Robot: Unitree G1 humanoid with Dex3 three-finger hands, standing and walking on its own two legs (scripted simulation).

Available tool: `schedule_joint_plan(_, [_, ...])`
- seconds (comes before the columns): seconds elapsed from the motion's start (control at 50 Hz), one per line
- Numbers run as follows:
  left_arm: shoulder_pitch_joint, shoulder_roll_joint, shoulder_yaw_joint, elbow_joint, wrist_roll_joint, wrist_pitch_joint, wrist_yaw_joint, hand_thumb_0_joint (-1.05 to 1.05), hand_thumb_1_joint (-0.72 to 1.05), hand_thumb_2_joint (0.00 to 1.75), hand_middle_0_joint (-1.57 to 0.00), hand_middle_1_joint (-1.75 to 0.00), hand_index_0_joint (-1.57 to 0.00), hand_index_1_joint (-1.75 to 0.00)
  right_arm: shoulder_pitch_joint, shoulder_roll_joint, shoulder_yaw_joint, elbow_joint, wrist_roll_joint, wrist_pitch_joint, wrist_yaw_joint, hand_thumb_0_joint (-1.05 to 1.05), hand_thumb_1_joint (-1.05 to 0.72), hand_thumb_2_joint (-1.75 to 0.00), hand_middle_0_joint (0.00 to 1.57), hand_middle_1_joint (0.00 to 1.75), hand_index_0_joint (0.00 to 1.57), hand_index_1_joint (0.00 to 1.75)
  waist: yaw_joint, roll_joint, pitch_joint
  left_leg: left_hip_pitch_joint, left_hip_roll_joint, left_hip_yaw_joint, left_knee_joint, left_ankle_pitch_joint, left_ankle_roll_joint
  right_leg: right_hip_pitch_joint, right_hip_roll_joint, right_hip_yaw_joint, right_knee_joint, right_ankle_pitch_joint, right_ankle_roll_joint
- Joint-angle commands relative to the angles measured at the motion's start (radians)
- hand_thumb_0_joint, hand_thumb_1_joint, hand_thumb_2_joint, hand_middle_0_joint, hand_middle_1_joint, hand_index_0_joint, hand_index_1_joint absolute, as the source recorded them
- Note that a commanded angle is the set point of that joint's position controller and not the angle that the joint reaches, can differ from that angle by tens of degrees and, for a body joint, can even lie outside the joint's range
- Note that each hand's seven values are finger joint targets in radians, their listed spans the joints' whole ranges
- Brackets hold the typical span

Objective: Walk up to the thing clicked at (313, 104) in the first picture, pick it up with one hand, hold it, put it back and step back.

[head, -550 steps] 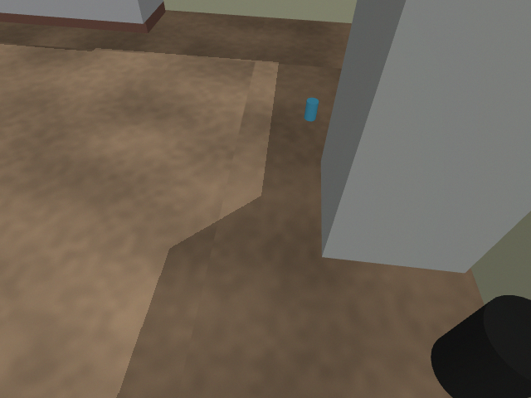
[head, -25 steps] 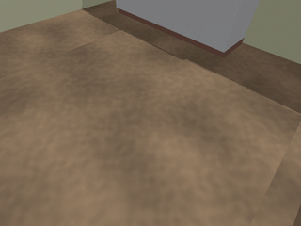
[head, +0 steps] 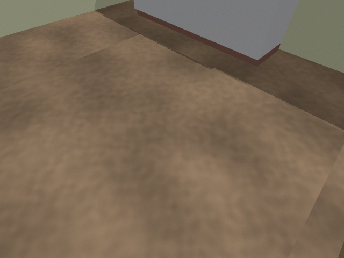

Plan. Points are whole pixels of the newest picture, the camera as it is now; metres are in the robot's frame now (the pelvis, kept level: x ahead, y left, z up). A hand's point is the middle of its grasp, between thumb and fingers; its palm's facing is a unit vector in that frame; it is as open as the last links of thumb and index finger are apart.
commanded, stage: stand
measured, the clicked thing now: out of the picture +0.35 -1.27 -0.72
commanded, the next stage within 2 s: walk up in 1.14 s
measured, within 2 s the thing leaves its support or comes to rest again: neither
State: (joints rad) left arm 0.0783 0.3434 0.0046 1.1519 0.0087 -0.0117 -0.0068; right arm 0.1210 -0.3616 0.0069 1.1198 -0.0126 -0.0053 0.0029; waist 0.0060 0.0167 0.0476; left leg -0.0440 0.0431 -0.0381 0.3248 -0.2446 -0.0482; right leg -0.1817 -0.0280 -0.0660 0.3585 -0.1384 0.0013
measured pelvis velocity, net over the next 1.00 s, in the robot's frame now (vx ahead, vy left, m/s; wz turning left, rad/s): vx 0.00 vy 0.00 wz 0.00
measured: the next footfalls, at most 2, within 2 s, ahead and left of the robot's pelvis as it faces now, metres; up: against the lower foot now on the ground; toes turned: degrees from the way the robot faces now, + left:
left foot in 1.38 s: +0.08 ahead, +0.17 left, +0.00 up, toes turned +4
right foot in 1.82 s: +0.34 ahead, -0.12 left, +0.00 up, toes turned -8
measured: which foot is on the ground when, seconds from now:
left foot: down 0.00-1.00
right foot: down 0.00-1.00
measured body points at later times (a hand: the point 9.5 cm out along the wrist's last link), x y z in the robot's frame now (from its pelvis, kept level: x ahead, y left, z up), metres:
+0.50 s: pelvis +0.00 +0.00 +0.00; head +0.01 -0.01 +0.45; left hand +0.06 +0.31 -0.13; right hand +0.05 -0.30 -0.14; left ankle -0.04 +0.15 -0.75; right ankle +0.04 -0.12 -0.75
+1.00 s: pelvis +0.00 +0.00 +0.00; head +0.01 +0.00 +0.45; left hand +0.09 +0.31 -0.13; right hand +0.08 -0.30 -0.13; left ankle -0.04 +0.15 -0.75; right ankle +0.04 -0.12 -0.75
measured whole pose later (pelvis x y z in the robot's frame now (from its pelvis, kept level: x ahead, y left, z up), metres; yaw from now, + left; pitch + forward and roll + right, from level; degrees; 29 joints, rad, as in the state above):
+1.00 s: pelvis +0.00 +0.00 +0.00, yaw +0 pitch -2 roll +0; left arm 0.08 0.35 0.01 1.14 0.01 -0.01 -0.01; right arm 0.12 -0.36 0.01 1.10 -0.01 -0.01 0.00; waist 0.01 0.01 0.05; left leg -0.04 0.04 -0.03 0.32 -0.25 -0.04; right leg -0.17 -0.03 -0.06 0.35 -0.14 0.01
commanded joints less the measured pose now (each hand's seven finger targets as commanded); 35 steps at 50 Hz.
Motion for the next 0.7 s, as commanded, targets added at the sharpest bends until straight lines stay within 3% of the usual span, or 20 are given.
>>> schedule_joint_plan(0.0, [-0.045, 0.221, 0.04, -0.055, -0.004, -0.017, 0.01, 0.0, 0.9, 0.9, -0.2, -0.3, -0.2, -0.3, -0.01, -0.201, -0.036, -0.046, 0.0, -0.015, -0.015, 0.0, -0.9, -0.9, 0.2, 0.3, 0.2, 0.3, -0.003, -0.01, -0.058, -0.106, 0.092, -0.042, -0.064, 0.156, 0.048, 0.114, -0.117, 0.109, -0.044, 0.136, -0.015])
schedule_joint_plan(0.06, [-0.043, 0.219, 0.041, -0.057, -0.001, -0.017, 0.01, 0.0, 0.9, 0.9, -0.2, -0.3, -0.2, -0.3, -0.019, -0.21, -0.043, -0.052, 0.0, -0.014, -0.014, 0.0, -0.9, -0.9, 0.2, 0.3, 0.2, 0.3, -0.001, -0.009, -0.062, -0.108, 0.093, -0.044, -0.066, 0.128, 0.051, 0.112, -0.112, 0.107, -0.052, 0.083, -0.015])
schedule_joint_plan(0.12, [-0.048, 0.225, 0.042, -0.059, -0.001, -0.021, 0.009, 0.0, 0.9, 0.9, -0.2, -0.3, -0.2, -0.3, -0.008, -0.202, -0.041, -0.052, 0.001, -0.013, -0.012, 0.0, -0.9, -0.9, 0.2, 0.3, 0.2, 0.3, -0.006, -0.019, -0.065, -0.11, 0.092, -0.04, -0.061, 0.133, 0.055, 0.121, -0.119, 0.116, -0.052, 0.118, -0.017])
schedule_joint_plan(0.18, [-0.044, 0.22, 0.044, -0.059, -0.001, -0.019, 0.008, 0.0, 0.9, 0.9, -0.2, -0.3, -0.2, -0.3, -0.02, -0.207, -0.044, -0.056, 0.0, -0.015, -0.013, 0.0, -0.9, -0.9, 0.2, 0.3, 0.2, 0.3, 0.002, 0.003, -0.051, -0.124, 0.091, -0.045, -0.071, 0.109, 0.054, 0.118, -0.114, 0.109, -0.051, 0.087, -0.017])
schedule_joint_plan(0.32, [-0.044, 0.232, 0.047, -0.059, 0.003, -0.018, 0.006, 0.0, 0.9, 0.9, -0.2, -0.3, -0.2, -0.3, -0.002, -0.197, -0.046, -0.056, -0.001, -0.011, -0.006, 0.0, -0.9, -0.9, 0.2, 0.3, 0.2, 0.3, -0.002, -0.037, -0.024, -0.129, 0.072, -0.039, -0.055, 0.018, 0.06, 0.059, -0.116, 0.136, -0.101, -0.099, -0.015])
schedule_joint_plan(0.38, [-0.04, 0.233, 0.048, -0.063, 0.001, -0.017, 0.005, 0.0, 0.9, 0.9, -0.2, -0.3, -0.2, -0.3, 0.005, -0.201, -0.049, -0.056, -0.003, -0.011, -0.006, 0.0, -0.9, -0.9, 0.2, 0.3, 0.2, 0.3, -0.001, -0.023, -0.049, -0.123, 0.079, -0.047, -0.061, 0.037, 0.06, 0.079, -0.115, 0.13, -0.084, -0.069, -0.021])
schedule_joint_plan(0.48, [-0.031, 0.221, 0.047, -0.064, -0.002, -0.021, 0.006, 0.0, 0.9, 0.9, -0.2, -0.3, -0.2, -0.3, 0.003, -0.204, -0.046, -0.061, -0.002, -0.018, -0.01, 0.0, -0.9, -0.9, 0.2, 0.3, 0.2, 0.3, 0.0, -0.002, -0.094, -0.111, 0.087, -0.048, -0.057, 0.151, 0.051, 0.137, -0.116, 0.111, -0.031, 0.138, -0.022])
schedule_joint_plan(0.68, [-0.026, 0.223, 0.042, -0.06, -0.002, -0.016, 0.01, 0.0, 0.9, 0.9, -0.2, -0.3, -0.2, -0.3, 0.001, -0.207, -0.042, -0.054, 0.001, -0.013, -0.016, 0.0, -0.9, -0.9, 0.2, 0.3, 0.2, 0.3, -0.001, -0.02, -0.074, -0.093, 0.088, -0.044, -0.055, 0.158, 0.051, 0.117, -0.116, 0.108, -0.034, 0.138, -0.022])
